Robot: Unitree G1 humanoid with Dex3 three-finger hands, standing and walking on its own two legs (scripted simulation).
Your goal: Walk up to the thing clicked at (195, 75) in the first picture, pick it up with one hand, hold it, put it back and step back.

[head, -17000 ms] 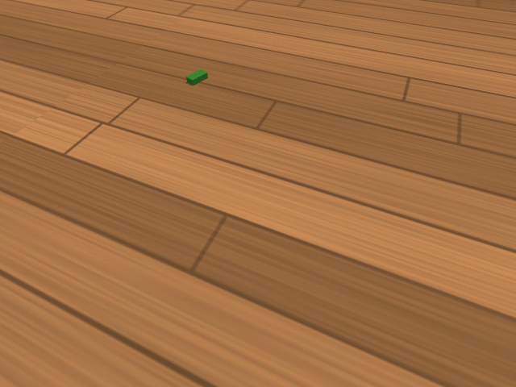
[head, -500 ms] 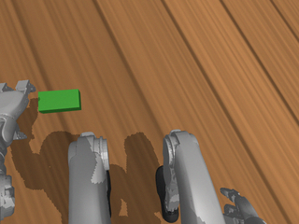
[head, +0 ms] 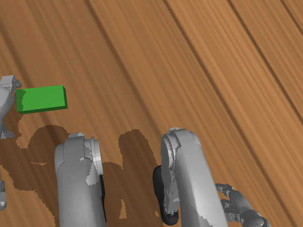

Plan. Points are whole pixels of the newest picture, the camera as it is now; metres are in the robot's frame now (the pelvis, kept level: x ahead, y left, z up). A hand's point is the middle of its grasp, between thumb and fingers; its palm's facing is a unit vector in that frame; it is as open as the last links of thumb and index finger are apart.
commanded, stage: rise first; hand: left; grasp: from above
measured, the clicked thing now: (43, 99) +0.46 +0.34 -0.31
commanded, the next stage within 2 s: none
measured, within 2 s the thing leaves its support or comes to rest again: neither
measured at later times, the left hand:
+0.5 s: hand (10, 111) +0.39 +0.37 -0.18, palm faces -0.45 -0.11 -0.89, open 14.1 cm
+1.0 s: hand (11, 107) +0.40 +0.37 -0.19, palm faces -0.44 -0.11 -0.89, open 14.1 cm
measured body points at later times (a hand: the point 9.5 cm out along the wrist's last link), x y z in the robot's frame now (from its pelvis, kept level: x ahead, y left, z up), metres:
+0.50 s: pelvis +0.00 +0.00 -0.01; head +0.24 +0.09 +0.36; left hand +0.41 +0.37 -0.13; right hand +0.11 -0.27 -0.13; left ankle +0.08 +0.14 -0.29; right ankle +0.09 -0.11 -0.29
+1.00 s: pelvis +0.00 +0.00 -0.01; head +0.23 +0.10 +0.36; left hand +0.42 +0.37 -0.14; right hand +0.10 -0.26 -0.12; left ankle +0.08 +0.14 -0.29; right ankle +0.09 -0.11 -0.29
